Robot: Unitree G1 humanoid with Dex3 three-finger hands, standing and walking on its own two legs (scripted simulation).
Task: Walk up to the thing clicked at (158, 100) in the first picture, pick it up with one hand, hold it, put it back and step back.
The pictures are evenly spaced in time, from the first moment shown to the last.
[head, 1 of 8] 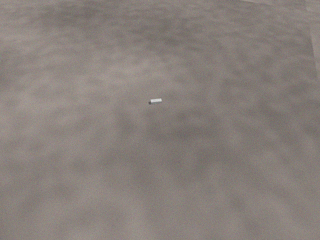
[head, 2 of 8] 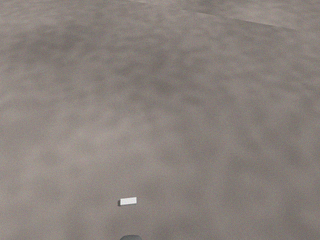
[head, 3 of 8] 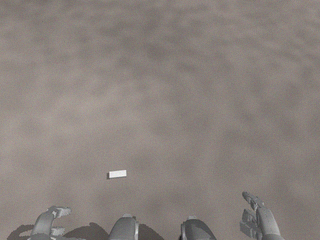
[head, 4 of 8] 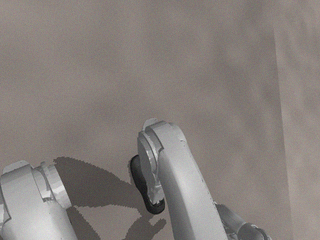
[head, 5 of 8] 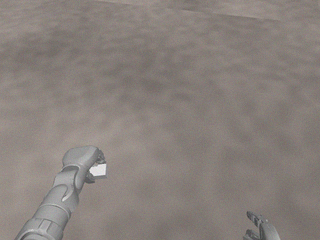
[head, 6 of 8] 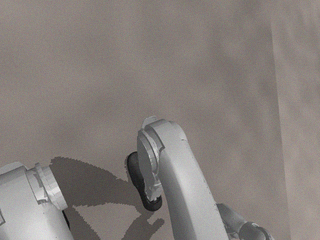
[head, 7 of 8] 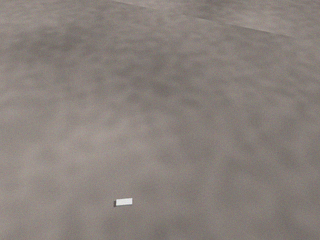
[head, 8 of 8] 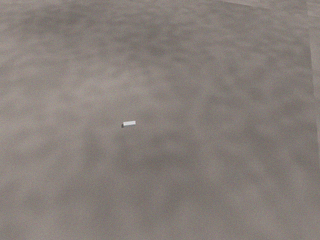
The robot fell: no
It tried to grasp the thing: yes
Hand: left
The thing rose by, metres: 0.69
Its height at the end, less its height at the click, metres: +0.00
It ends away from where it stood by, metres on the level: 0.02
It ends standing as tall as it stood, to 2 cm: yes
